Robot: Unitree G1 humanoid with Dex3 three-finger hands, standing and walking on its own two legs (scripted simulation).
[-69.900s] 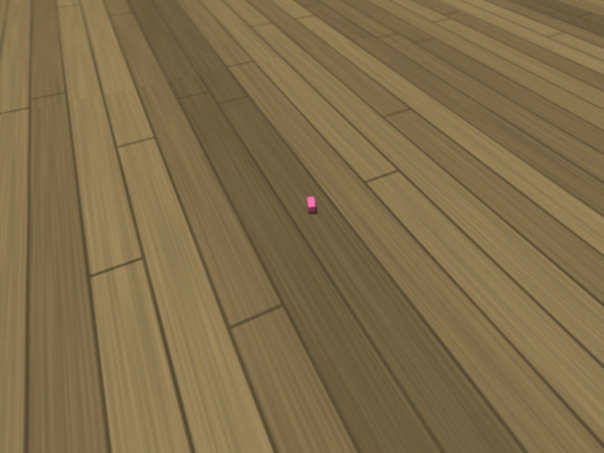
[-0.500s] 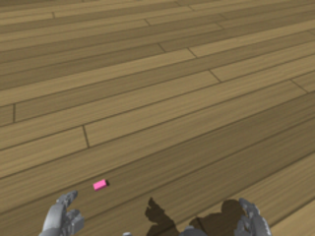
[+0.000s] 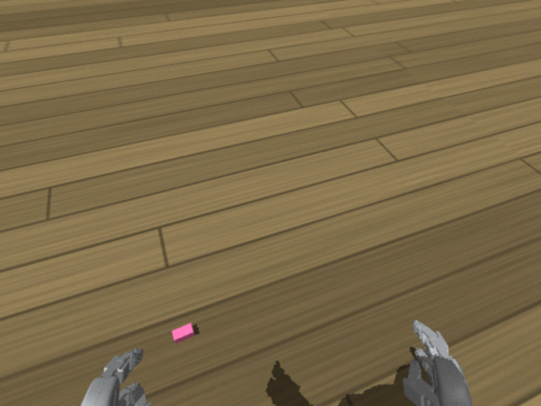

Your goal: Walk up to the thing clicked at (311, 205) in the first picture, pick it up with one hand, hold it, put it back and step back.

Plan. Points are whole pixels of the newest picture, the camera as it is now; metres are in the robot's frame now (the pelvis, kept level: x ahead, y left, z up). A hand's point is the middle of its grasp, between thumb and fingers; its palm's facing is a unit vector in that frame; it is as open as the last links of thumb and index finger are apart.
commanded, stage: home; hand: left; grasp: from above
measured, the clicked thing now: (183, 333) +0.50 +0.30 -0.70
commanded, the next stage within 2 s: stand in 1.68 s
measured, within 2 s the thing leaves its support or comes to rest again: neither
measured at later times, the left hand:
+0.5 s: hand out of the picture +0.16 +0.19 -0.05, palm faces +0.04 -0.98 -0.20, open 7.4 cm
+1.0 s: hand out of the picture +0.16 +0.18 -0.05, palm faces +0.04 -0.98 -0.20, open 7.4 cm
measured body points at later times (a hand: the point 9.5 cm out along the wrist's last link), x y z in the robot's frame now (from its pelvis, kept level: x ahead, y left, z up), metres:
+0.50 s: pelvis +0.00 +0.01 +0.00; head +0.02 +0.01 +0.45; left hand +0.16 +0.24 -0.03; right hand +0.16 -0.24 -0.06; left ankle -0.01 +0.12 -0.68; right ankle +0.01 -0.13 -0.68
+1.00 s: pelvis -0.01 +0.00 +0.00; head +0.01 +0.01 +0.45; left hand +0.15 +0.23 -0.03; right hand +0.15 -0.25 -0.07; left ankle -0.01 +0.12 -0.68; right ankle +0.01 -0.13 -0.68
